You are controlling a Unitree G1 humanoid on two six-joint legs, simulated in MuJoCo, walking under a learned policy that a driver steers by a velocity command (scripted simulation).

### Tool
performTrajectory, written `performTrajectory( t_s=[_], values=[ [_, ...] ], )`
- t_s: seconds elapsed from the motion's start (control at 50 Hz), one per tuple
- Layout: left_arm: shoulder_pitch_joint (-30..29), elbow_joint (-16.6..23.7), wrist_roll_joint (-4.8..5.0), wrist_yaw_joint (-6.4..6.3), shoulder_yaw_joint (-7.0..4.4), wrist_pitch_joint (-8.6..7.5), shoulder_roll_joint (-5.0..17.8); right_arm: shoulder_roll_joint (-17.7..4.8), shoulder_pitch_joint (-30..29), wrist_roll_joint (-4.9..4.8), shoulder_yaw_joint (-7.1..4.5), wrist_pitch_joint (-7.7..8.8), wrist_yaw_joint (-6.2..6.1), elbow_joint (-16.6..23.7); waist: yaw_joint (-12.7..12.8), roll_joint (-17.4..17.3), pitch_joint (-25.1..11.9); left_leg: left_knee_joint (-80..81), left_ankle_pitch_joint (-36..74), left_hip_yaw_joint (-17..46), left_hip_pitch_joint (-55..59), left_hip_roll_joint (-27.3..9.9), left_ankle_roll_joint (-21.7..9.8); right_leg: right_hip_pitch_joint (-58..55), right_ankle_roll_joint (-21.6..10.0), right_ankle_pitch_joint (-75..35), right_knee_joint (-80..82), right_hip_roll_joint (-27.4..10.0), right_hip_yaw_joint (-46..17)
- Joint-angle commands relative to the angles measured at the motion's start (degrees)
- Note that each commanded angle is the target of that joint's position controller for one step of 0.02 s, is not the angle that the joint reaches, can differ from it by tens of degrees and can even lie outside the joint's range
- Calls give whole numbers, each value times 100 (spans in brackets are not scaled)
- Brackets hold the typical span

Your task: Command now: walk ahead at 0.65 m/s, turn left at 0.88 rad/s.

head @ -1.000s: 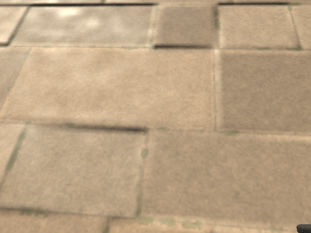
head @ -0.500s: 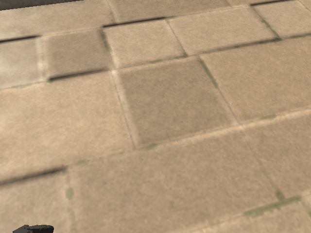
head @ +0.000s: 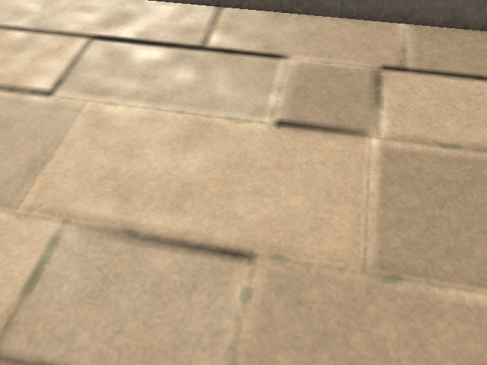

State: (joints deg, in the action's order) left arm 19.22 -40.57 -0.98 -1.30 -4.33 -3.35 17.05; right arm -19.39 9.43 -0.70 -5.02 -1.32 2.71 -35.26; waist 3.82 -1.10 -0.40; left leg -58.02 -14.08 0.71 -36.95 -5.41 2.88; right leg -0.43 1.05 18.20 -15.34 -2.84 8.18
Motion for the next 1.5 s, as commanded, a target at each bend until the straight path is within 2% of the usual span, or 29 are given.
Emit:
performTrajectory(
  t_s=[0.02, 0.12, 0.18, 0.2, 0.22, 0.24, 0.32, 0.44, 0.58, 0.62, 0.66, 0.68, 0.7, 0.72, 0.74, 0.78, 0.82, 0.88, 0.98, 1.04, 1.06, 1.08, 1.1, 1.16, 1.24, 1.36, 1.42, 1.46, 1.5],
  values=[
    [321, 66, -248, 121, -193, -154, 845, -268, -1365, 463, 26, -102, 356, 809, 290, 843, 779, 368, 82, -384, -1085, -57, -260, -180, -738, 450, 972, -1481, -595],
    [401, -172, -194, 73, -191, -98, 1058, -211, -1518, 302, 151, -87, 417, 856, -12, 880, 801, 1239, -699, -914, -68, 258, -894, -203, -518, -1729, 435, -1541, 387],
    [214, -128, -44, 112, -211, 6, 1440, -672, 1254, 272, -125, 21, 116, -19, -1519, 458, -927, 1764, -775, -1001, 4074, 1304, -1426, 1217, -335, -5574, -3562, -1361, 877],
    [240, 247, -119, 222, -15, -22, 716, -1495, 1613, 226, -360, 12, -10, -217, -1394, -1086, -1239, 2728, -2387, 1154, 5677, 131, -1680, 3564, -26, -882, -5585, -615, 756],
    [-415, 747, -231, 288, 53, -159, 558, -2008, 1599, 145, -438, 4, -70, 44, -1377, -1411, -1758, 4123, -4098, 4242, 5849, -822, -2042, 4756, 132, 1189, -6797, 87, -465],
    [-1232, 982, -243, 296, -1, -198, 894, -1790, 1478, 185, -387, -17, -66, -45, -1455, -533, -1065, 4414, -3319, 4228, 5524, -834, -1944, 5396, 47, 493, -7013, -66, -1169],
    [361, 158, -226, 307, 172, -27, 611, -638, 486, 244, 20, 299, -214, -118, -157, -299, -56, 4443, -873, 1871, 2863, -246, -1514, 3773, -62, -528, -5751, -838, -967],
    [-935, 231, 84, 402, 231, 180, 344, -441, 1435, 178, 116, 709, -77, -695, -583, -106, 971, 5277, 1771, 401, 2827, 27, -812, 4590, -259, -1618, -4510, -378, -920],
    [-1028, 44, 95, 543, 347, 86, 281, -488, 1330, 208, 258, 905, -362, -988, -177, -306, 287, 5023, 7288, -1013, 4040, -149, -130, 2954, -808, -2680, -2543, 645, 205],
    [-48, -266, 63, 476, 226, 190, 670, -814, 1103, 324, 146, 775, -554, -974, 422, -578, -284, 3540, 9118, -1103, 4567, -385, 0, 2027, -955, -2041, -2543, 1047, 351],
    [2357, -927, 65, 379, -67, 227, 1211, -1125, 202, 397, 21, 568, -640, -749, 1758, -411, -851, -361, 8463, -1066, 3531, -248, -7, -24, -1584, -1530, -1968, 772, -433],
    [2585, -1190, 144, 287, -117, 240, 1213, -569, -280, 388, 156, 590, -500, -664, 1672, 680, -432, -2946, 2172, -1024, 1745, 820, -215, -829, -1766, -1355, -1863, 522, -897],
    [1755, -1089, 85, 249, -90, 249, 1200, 417, -35, 378, 439, 711, -396, -205, 512, 1791, -209, -4588, -1416, -148, -643, 1357, -89, -1455, -2354, -2417, -2369, -65, -2788],
    [1127, -756, 26, 191, -118, 245, 1263, 243, 577, 245, 548, 833, -305, 165, 63, 1667, -1059, -4528, -1397, 843, -1484, 1166, -111, -1890, -3134, 110, -665, -990, -5269],
    [822, -563, 6, 156, -96, 239, 881, -254, 342, 384, 538, 935, -244, 51, 39, 281, -484, -3736, -801, 976, -1431, 777, -323, -1048, -2854, 1594, 301, -1072, -5644],
    [479, -621, -9, 136, -28, 126, 714, -313, 56, 549, 555, 841, -221, 72, -497, -655, 489, -2547, -528, 778, -795, 395, -276, 824, -2358, 984, 530, -628, -4772],
    [361, -623, 15, 129, -6, -66, 787, -211, -30, 617, 640, 553, -215, 124, -743, -672, 898, -1410, -546, 524, -123, 82, -49, 2204, -2183, 588, 734, -120, -3931],
    [336, -583, 72, 159, -106, -182, 936, -58, -963, 413, 742, 501, -141, 513, -400, -158, 969, 666, 687, 80, 800, -42, 146, 3017, -1975, -698, 908, 378, -3099],
    [720, -661, 143, 232, -262, -156, 1117, -34, -1502, 217, 716, 556, -182, 708, 210, 371, 361, 2583, 1921, -70, 1480, 410, -13, 1480, -1391, -2780, 222, 329, -3076],
    [470, -597, 56, 202, -349, -155, 1451, -623, -135, 213, 430, 655, -329, 335, -542, 362, -695, 2970, 775, 17, 3105, 735, -189, 807, -1001, -4447, -1805, 374, -3047],
    [92, -499, 39, 218, -345, -215, 1422, -912, 1111, 247, 270, 700, -418, 45, -1260, 318, -1268, 2714, 322, 270, 4525, 339, -307, 1530, -888, -3967, -3226, 572, -2908],
    [-102, -279, 13, 187, -127, -293, 586, -1335, 2451, 407, 91, 721, -531, -193, -1624, -619, -2023, 2793, -1847, 1681, 5828, -1108, -415, 2509, -940, -830, -5179, 856, -2409],
    [552, 162, 324, 220, 81, -273, 45, -1791, 1773, 531, -13, 649, -484, -114, -775, -2611, -2533, 4301, -3123, 5194, 6313, -2420, -975, 4087, -751, 1141, -6504, 1202, -1731],
    [-520, -24, -25, 279, 12, -2, 681, -400, 789, 434, 179, 561, -384, -112, -788, -197, -486, 4288, -1750, 2680, 4272, -1511, -897, 4603, -718, -257, -6317, 138, -1300],
    [-1133, 434, -106, 530, 167, 272, 171, 35, 1411, 242, 289, 735, -287, -830, -528, -504, 68, 4441, 712, 753, 3655, -1108, -589, 4815, -673, -393, -6118, -255, -1202],
    [-2269, 1039, -80, 712, 348, 328, 229, -240, 1299, 250, 239, 901, -281, -1093, -331, -149, 798, 5154, 2589, -1158, 3097, -668, -390, 4383, -768, -1713, -4146, -126, -366],
    [-2499, 1007, -74, 751, 388, 295, 223, -582, 1713, 262, 176, 856, -365, -1224, -342, -192, 712, 4658, 5842, -1691, 3550, -586, -182, 3349, -1075, -1672, -3126, 461, 415],
    [-1701, 755, -86, 668, 299, 271, 465, -963, 1713, 268, 78, 706, -483, -1202, 204, -520, 143, 3312, 7626, -1674, 3892, -830, -138, 2325, -1262, -1231, -2906, 820, 405],
    [567, 40, -73, 483, 7, 219, 973, -1128, 1186, 296, 26, 536, -480, -962, 1211, -513, -808, 381, 7249, -1416, 2830, -1002, -286, -311, -1655, -890, -2478, 970, -190]
  ],
)
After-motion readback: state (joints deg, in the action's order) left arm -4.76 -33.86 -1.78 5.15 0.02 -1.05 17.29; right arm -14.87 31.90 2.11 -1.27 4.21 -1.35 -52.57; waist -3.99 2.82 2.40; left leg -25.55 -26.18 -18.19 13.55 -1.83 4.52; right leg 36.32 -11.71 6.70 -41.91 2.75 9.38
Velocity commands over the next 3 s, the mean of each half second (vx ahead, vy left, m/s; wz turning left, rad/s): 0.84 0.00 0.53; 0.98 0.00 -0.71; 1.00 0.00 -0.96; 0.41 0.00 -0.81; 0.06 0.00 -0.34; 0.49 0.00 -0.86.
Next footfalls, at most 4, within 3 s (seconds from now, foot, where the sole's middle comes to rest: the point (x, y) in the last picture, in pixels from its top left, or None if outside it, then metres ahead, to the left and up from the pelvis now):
0.18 left None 0.22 0.18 -0.78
0.66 right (194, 300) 0.66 0.24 -0.78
1.06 left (153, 190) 1.07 0.44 -0.78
1.52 right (254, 135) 1.37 0.10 -0.78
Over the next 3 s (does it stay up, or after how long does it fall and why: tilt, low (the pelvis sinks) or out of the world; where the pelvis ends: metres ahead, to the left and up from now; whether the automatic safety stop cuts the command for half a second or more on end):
stays up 1.48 -0.08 -0.01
